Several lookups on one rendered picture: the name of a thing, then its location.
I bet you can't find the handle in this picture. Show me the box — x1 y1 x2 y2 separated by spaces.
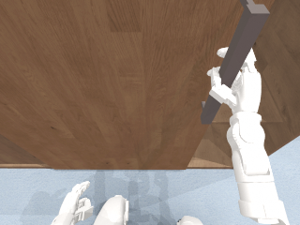
200 0 270 125

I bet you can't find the robot right thigh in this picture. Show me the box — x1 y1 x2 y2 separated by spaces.
176 216 203 225

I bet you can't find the robot left hand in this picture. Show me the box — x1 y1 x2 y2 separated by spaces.
58 181 94 223

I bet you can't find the robot thigh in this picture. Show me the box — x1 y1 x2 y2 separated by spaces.
176 216 203 225
93 197 129 225

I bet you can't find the right robot forearm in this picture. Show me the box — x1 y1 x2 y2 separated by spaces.
226 112 290 225

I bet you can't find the robot left thigh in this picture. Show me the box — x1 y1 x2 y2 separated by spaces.
93 197 129 225

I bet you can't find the wardrobe door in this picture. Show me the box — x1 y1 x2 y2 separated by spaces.
0 134 46 164
0 0 275 170

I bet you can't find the robot right hand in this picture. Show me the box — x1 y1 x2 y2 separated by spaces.
206 47 262 115

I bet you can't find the left robot forearm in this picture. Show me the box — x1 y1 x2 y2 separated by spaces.
51 213 76 225

